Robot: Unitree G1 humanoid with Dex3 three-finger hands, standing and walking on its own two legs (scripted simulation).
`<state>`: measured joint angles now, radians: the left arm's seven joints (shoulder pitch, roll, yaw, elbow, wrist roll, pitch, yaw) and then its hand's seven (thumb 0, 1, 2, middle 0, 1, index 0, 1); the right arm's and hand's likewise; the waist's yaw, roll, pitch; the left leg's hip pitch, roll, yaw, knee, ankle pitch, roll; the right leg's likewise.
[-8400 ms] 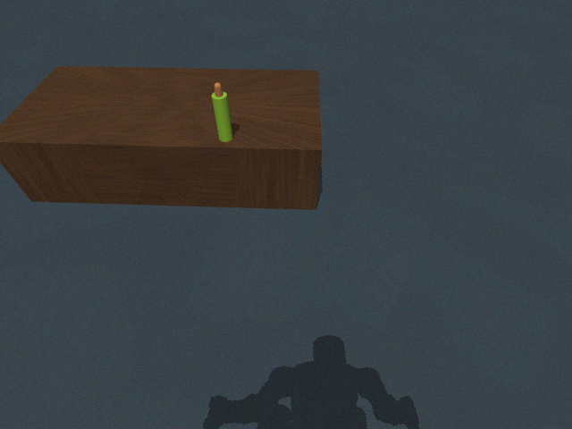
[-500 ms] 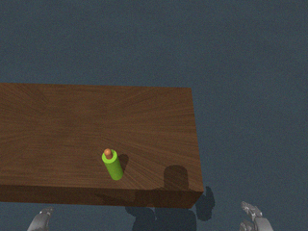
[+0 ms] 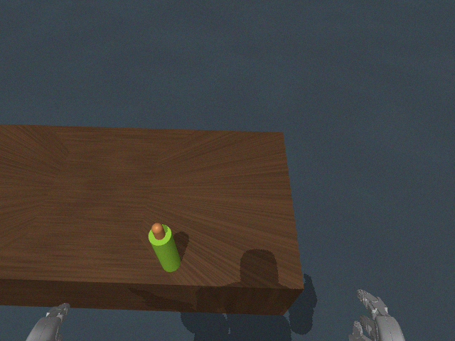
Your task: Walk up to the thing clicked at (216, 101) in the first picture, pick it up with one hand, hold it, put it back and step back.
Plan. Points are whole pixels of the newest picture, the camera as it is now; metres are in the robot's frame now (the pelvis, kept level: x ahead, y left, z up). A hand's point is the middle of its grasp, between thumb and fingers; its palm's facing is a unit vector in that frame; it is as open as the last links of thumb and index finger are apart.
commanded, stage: go down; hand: left
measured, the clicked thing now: (164, 246) +0.40 +0.18 -0.26
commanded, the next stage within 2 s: none
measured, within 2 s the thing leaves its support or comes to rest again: neither
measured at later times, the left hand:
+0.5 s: hand out of the picture +0.12 +0.27 -0.09, palm faces +0.08 -0.93 -0.35, open 17.4 cm
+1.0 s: hand (53, 274) +0.25 +0.32 -0.04, palm faces +0.11 -0.97 -0.22, open 17.4 cm
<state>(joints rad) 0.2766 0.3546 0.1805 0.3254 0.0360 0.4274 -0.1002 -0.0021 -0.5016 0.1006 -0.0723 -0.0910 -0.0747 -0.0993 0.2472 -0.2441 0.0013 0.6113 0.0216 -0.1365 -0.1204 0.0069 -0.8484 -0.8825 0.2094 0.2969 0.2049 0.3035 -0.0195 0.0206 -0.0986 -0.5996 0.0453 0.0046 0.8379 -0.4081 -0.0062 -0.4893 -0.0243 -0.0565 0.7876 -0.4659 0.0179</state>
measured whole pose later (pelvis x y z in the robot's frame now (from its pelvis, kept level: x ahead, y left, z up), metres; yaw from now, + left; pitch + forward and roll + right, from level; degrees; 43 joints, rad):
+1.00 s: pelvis -0.02 +0.01 -0.01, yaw -1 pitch +11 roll -3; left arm -0.06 0.56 0.39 0.55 -0.07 0.31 -0.32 0.00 -0.53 0.09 -0.07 -0.05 -0.05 -0.07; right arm 0.30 -0.27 0.02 0.67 0.02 -0.25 -0.19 0.01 -0.88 -0.90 0.21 0.30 0.21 0.30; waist -0.06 0.03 -0.12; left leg -0.72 0.06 0.00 0.94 -0.42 0.00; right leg -0.61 -0.01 -0.06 0.88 -0.47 0.02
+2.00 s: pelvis -0.03 +0.01 -0.02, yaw -2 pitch +15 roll -3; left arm -0.40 0.72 0.55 1.05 -0.07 -0.13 -0.50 -0.01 -0.50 0.05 -0.07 -0.02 -0.06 -0.04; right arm 0.34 -0.29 0.04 0.71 -0.01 -0.19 -0.16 0.01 -0.90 -0.90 0.21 0.30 0.21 0.30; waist -0.07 -0.01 -0.10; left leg -0.84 0.07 0.00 0.98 -0.42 0.01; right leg -0.72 0.00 -0.04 0.90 -0.45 0.03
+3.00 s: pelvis -0.03 +0.02 -0.03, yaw -2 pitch +19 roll -4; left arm -0.50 0.81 0.63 1.11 -0.10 -0.21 -0.60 -0.01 -0.50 0.06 -0.07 -0.03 -0.05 -0.05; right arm 0.30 -0.29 0.06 0.71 -0.03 -0.18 -0.16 0.00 -0.90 -0.90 0.21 0.30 0.21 0.30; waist -0.08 -0.02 -0.09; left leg -0.95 0.07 -0.02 1.06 -0.45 0.01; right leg -0.82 0.00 -0.06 0.97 -0.49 0.03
